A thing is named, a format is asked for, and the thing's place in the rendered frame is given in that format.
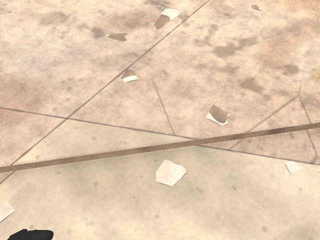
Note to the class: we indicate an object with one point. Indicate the robot left hand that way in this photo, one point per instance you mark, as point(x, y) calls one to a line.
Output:
point(24, 234)

